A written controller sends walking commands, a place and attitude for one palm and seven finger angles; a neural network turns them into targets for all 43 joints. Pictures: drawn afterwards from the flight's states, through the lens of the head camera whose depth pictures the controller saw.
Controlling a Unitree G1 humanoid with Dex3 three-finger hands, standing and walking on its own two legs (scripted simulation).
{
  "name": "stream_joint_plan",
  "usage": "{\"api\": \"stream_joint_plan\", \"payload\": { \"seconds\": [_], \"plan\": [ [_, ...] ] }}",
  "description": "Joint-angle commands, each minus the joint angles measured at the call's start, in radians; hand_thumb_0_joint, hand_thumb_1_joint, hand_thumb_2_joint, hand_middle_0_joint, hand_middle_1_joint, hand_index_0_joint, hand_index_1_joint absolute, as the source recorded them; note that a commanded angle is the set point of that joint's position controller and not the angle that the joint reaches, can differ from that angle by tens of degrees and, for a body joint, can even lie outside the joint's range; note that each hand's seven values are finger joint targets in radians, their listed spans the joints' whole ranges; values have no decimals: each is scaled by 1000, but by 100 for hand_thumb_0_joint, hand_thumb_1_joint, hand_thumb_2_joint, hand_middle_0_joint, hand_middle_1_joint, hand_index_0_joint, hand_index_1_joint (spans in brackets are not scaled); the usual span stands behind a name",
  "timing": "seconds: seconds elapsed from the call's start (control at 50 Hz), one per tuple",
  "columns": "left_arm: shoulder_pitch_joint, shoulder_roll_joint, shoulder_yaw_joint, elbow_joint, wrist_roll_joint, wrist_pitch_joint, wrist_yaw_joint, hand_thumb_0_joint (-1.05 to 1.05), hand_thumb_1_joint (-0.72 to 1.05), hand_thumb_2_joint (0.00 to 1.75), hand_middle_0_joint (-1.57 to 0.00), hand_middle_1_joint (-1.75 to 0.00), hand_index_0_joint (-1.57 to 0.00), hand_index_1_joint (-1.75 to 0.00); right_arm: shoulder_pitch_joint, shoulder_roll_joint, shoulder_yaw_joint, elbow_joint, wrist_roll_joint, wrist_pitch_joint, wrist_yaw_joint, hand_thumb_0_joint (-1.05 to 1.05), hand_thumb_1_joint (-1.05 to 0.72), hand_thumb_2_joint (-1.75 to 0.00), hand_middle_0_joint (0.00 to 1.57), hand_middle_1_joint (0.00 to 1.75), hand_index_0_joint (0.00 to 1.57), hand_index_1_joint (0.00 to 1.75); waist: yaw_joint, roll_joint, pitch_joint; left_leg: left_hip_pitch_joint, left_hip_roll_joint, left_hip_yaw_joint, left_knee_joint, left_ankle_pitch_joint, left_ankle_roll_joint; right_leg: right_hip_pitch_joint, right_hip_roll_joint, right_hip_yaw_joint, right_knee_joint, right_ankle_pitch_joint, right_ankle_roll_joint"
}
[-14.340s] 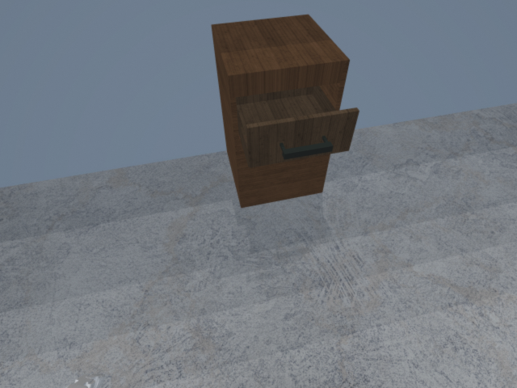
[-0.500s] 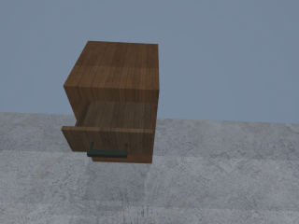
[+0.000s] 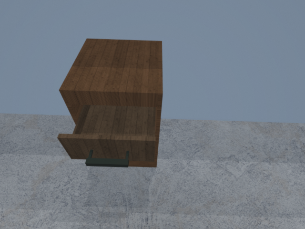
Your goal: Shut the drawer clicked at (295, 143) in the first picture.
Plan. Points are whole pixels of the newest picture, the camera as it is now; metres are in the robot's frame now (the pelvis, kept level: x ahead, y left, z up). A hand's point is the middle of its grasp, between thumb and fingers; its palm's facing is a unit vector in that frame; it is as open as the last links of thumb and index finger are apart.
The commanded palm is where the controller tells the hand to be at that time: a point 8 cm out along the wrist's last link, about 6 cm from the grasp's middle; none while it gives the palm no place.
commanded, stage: come to a stop and stand still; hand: left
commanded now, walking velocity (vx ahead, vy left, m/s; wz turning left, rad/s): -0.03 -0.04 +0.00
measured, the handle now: (108, 157) +0.42 +0.21 -0.23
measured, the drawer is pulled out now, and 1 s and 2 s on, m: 0.18 0.18 0.18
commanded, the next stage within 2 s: look again from close up in 1.24 s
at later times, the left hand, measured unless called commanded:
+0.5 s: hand out of the picture -0.03 +0.17 -0.16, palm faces -0.03 -0.97 -0.23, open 7.4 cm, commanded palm none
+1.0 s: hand out of the picture -0.03 +0.13 -0.17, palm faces -0.01 -0.98 -0.18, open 7.3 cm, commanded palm none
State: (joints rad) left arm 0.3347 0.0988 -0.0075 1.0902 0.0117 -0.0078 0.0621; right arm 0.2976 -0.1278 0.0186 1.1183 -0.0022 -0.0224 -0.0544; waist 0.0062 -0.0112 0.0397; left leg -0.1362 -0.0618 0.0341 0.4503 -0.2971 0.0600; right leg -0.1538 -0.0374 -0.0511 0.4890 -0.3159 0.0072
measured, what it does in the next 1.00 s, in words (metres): stands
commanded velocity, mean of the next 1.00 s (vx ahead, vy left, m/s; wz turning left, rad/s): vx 0.00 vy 0.00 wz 0.00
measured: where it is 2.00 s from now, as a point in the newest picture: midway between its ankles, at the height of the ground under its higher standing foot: outside the picture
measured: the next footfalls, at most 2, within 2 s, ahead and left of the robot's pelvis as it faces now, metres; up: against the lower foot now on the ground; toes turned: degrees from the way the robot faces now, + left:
none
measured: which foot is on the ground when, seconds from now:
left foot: down 0.00-1.00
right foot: down 0.00-1.00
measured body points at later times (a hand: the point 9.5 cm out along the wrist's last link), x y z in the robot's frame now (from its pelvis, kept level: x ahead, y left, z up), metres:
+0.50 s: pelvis -0.04 -0.01 +0.00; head -0.04 -0.03 +0.45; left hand -0.02 +0.22 -0.15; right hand -0.03 -0.24 -0.16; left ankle -0.04 +0.08 -0.74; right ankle -0.03 -0.12 -0.74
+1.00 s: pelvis -0.02 -0.03 +0.00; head +0.00 -0.04 +0.45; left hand -0.02 +0.18 -0.16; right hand -0.03 -0.24 -0.16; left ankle -0.04 +0.08 -0.74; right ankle -0.03 -0.12 -0.74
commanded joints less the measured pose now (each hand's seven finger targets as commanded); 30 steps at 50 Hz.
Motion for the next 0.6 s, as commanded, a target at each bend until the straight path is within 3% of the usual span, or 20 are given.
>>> {"api": "stream_joint_plan", "payload": {
  "seconds": [0.0,0.04,0.06,0.08,0.1,0.12,0.14,0.16,0.2,0.24,0.28,0.32,0.42,0.58],
  "plan": [
    [90,100,25,-40,-4,-5,3,0,90,90,-20,-30,-20,-30,82,-99,-25,-30,1,-5,4,0,-90,-90,20,30,20,30,1,16,-24,51,184,-117,-47,693,-4,8,-77,61,-25,375,-35],
    [83,99,22,-39,-2,-5,-1,0,90,90,-20,-30,-20,-30,66,-97,-23,-31,0,-4,8,0,-90,-90,20,30,20,30,3,3,-14,33,178,-119,-68,575,-2,15,-74,70,-56,327,-35],
    [81,161,24,-23,15,-26,26,0,90,90,-20,-30,-20,-30,-1,-169,-37,-108,10,-8,17,0,-90,-90,20,30,20,30,7,-12,35,-48,194,-99,105,757,-39,-57,-87,74,-55,528,-13],
    [73,168,30,-69,2,-23,19,0,90,90,-20,-30,-20,-30,33,-136,-34,-133,-4,-7,24,0,-90,-90,20,30,20,30,-6,16,-11,-86,157,-101,60,355,-39,-16,-109,99,-36,326,-57],
    [30,154,19,-83,0,-18,9,0,90,90,-20,-30,-20,-30,31,-121,-28,-140,-7,-3,27,0,-90,-90,20,30,20,30,-17,46,-9,-109,156,-113,10,179,-29,-56,-96,107,-41,140,-68],
    [17,150,18,-100,2,-16,1,0,90,90,-20,-30,-20,-30,45,-123,-26,-153,-10,-4,29,0,-90,-90,20,30,20,30,-18,75,-10,-130,163,-137,-22,151,-15,-61,-69,97,-32,66,-70],
    [15,163,17,-108,2,-16,-5,0,90,90,-20,-30,-20,-30,39,-129,-19,-161,-14,-6,31,0,-90,-90,20,30,20,30,-11,120,-35,-128,166,-137,-29,166,-3,-41,-56,92,-23,71,-73],
    [15,164,16,-107,2,-14,-9,0,90,90,-20,-30,-20,-30,35,-134,-17,-167,-13,-7,32,0,-90,-90,20,30,20,30,-11,117,-34,-133,167,-148,-45,159,2,-33,-48,84,-20,64,-71],
    [3,165,9,-108,1,-7,-17,0,90,90,-20,-30,-20,-30,22,-148,-15,-176,-10,-3,33,0,-90,-90,20,30,20,30,-10,22,31,-165,161,-151,-77,45,5,-62,-45,95,-50,10,-66],
    [-12,172,7,-111,3,-4,-23,0,90,90,-20,-30,-20,-30,22,-155,-13,-175,-12,0,36,0,-90,-90,20,30,20,30,-12,10,87,-194,156,-154,-114,-46,4,-92,-44,104,-70,-34,-66],
    [-10,179,6,-113,3,-3,-27,0,90,90,-20,-30,-20,-30,19,-163,-12,-168,-13,2,39,0,-90,-90,20,30,20,30,-9,-2,101,-212,153,-154,-142,-121,2,-98,-43,115,-83,-65,-64],
    [-5,184,6,-114,4,-3,-29,0,90,90,-20,-30,-20,-30,24,-168,-12,-161,-13,3,42,0,-90,-90,20,30,20,30,-8,-31,101,-210,145,-143,-146,-138,-1,-107,-48,130,-104,-100,-63],
    [0,187,4,-104,1,-11,-31,0,90,90,-20,-30,-20,-30,41,-159,-5,-129,-12,-1,42,0,-90,-90,20,30,20,30,-10,-24,59,-158,137,-115,-129,-59,-7,-103,-60,150,-127,-75,-63],
    [13,166,-1,-58,-4,-22,-29,0,90,90,-20,-30,-20,-30,67,-132,3,-61,-8,-11,36,0,-90,-90,20,30,20,30,-9,-6,9,-91,143,-95,-100,110,-17,-56,-68,136,-119,82,-62]
  ]
}}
